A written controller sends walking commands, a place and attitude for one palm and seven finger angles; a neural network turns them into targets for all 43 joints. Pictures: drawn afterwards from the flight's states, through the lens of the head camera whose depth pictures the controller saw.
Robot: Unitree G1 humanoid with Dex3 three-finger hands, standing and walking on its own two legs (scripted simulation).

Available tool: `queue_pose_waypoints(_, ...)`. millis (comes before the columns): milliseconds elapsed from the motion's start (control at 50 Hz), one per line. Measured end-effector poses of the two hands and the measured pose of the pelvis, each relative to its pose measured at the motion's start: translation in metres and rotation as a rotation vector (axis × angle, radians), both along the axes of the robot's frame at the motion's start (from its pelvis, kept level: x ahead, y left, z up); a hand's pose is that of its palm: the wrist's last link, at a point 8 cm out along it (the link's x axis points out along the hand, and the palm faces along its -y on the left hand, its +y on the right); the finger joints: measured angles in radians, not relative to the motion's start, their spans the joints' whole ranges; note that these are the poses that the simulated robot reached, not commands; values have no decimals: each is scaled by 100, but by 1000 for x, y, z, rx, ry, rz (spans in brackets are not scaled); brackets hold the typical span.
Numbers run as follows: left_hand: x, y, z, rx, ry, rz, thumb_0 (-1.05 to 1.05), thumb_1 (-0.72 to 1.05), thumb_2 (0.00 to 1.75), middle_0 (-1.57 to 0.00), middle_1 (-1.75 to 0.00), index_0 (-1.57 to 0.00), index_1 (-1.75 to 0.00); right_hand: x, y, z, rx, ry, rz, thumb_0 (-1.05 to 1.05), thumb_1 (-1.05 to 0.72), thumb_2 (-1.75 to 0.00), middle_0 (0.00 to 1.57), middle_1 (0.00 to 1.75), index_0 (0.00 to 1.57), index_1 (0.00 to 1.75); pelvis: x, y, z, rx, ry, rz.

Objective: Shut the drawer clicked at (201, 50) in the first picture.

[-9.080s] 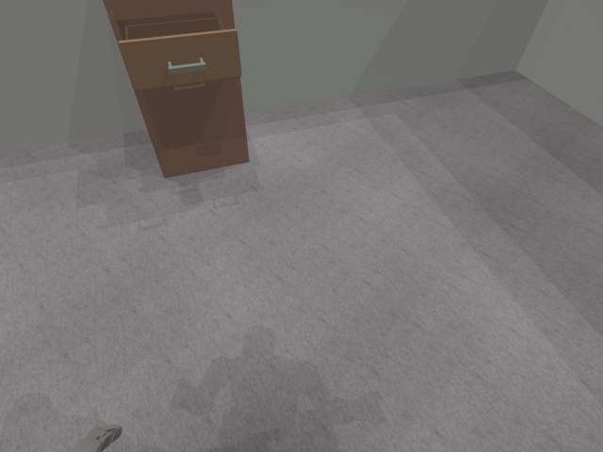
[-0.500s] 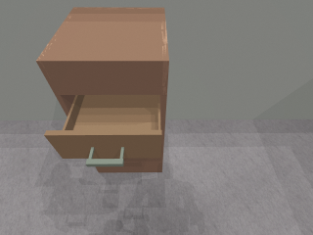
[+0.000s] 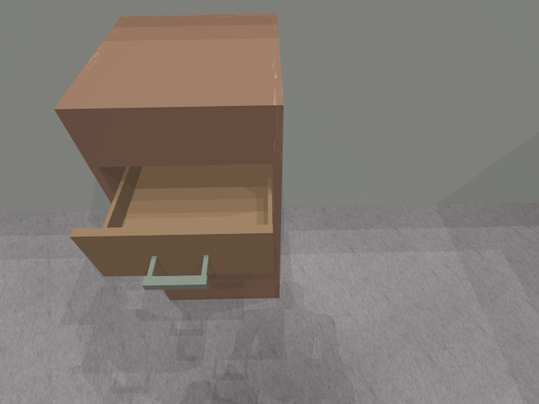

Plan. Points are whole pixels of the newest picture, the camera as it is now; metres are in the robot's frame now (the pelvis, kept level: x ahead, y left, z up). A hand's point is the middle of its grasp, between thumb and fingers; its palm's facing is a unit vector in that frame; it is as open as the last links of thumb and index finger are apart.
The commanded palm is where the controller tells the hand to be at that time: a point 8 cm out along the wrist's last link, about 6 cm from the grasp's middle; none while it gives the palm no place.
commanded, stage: look again from close up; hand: left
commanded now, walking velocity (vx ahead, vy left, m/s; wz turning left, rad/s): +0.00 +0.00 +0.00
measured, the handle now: (177, 272) +0.38 +0.21 -0.12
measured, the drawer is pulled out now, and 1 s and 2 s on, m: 0.19 0.19 0.19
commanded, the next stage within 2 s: raise the hand and make a fist in 0.36 s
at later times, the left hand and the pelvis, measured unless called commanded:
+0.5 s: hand out of the picture +0.02 +0.21 -0.17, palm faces +0.08 -0.98 -0.20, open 7.3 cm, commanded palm +0.09 +0.25 -0.07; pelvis +0.00 +0.03 +0.00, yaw +0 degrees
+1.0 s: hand out of the picture +0.11 +0.21 -0.07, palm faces +0.23 -0.97 -0.05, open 5.3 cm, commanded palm +0.11 +0.24 -0.05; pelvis -0.05 +0.01 -0.11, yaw +3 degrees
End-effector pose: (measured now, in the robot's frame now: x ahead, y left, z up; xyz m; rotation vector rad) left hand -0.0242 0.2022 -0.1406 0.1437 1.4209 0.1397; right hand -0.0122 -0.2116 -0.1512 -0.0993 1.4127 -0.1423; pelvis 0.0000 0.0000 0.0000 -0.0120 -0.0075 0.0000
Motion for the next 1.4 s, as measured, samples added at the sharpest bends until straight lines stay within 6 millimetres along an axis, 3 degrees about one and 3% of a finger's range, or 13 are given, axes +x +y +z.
queue_pose_waypoints(260, 34, 43, 1, 44, -113, -1, 0, 91, 90, -20, -30, -20, -30, 11, 18, 1, -10, -62, 37, 1, -93, -90, 20, 30, 19, 30, 0, 21, -1, 19, -22, 7)
queue_pose_waypoints(480, 26, 50, -2, 22, -66, -4, 0, 91, 90, -20, -30, -20, -30, 3, 28, 5, -18, -15, 44, 0, -91, -90, 20, 30, 20, 30, 0, 32, 0, 13, -8, 5)
queue_pose_waypoints(600, 125, 74, 85, 112, -721, 91, 2, 94, 90, -23, -33, -23, -33, 56, 11, 24, -107, -388, 52, 1, -92, -90, 20, 30, 20, 30, -5, 39, -6, 24, 16, 27)
queue_pose_waypoints(660, 174, 66, 128, 72, -1047, 37, 2, 94, 90, -26, -36, -26, -37, 98, 1, 33, -131, -582, 86, 1, -92, -90, 20, 30, 20, 30, -14, 42, -15, 16, 58, 43)
queue_pose_waypoints(720, 195, 42, 144, -69, -1309, -20, 1, 93, 90, -30, -41, -30, -42, 137, -5, 47, -150, -751, 122, 1, -92, -90, 20, 30, 20, 30, -23, 39, -31, 18, 126, 24)
queue_pose_waypoints(820, 165, 8, 108, -241, -1425, -102, 0, 91, 90, -39, -51, -39, -51, 188, -5, 63, -163, -930, 225, 1, -91, -90, 20, 30, 20, 30, -35, 29, -65, 20, 196, 11)
queue_pose_waypoints(880, 135, 13, 69, -189, -1301, -69, 0, 91, 90, -45, -57, -45, -57, 210, 1, 58, -157, -970, 286, 1, -91, -90, 20, 30, 19, 30, -43, 22, -85, 15, 221, 24)
queue_pose_waypoints(940, 109, 34, 55, -63, -1248, 2, 1, 90, 90, -52, -63, -51, -64, 221, 12, 43, -126, -980, 323, 1, -91, -90, 20, 30, 19, 30, -49, 16, -99, -2, 239, 39)
queue_pose_waypoints(1040, 111, 52, 99, 65, -1496, -18, 2, 90, 90, -61, -74, -61, -75, 208, 34, 3, -41, -927, 348, 1, -91, -90, 20, 30, 20, 30, -58, 9, -113, -38, 254, 61)
queue_pose_waypoints(1100, 137, 36, 119, -23, -1608, -142, 2, 90, 91, -67, -81, -66, -81, 184, 41, -20, 5, -864, 319, 1, -91, -90, 20, 30, 20, 30, -63, 8, -116, -47, 258, 63)
queue_pose_waypoints(1160, 167, 14, 107, -172, -1499, -249, 1, 90, 91, -72, -87, -72, -88, 152, 37, -35, 21, -773, 245, 1, -90, -90, 21, 30, 20, 30, -64, 8, -112, -35, 260, 52)
queue_pose_waypoints(1260, 184, 8, 78, -230, -1215, -154, 1, 90, 90, -83, -98, -83, -98, 107, 10, -33, -44, -633, 112, 1, -90, -90, 21, 30, 20, 30, -55, 9, -97, -6, 252, 26)
queue_pose_waypoints(1400, 170, 52, 111, 36, -1384, -26, 2, 90, 90, -97, -113, -96, -113, 93, -26, -21, -159, -557, 96, 1, -90, -90, 20, 30, 20, 30, -40, 13, -88, -9, 265, 22)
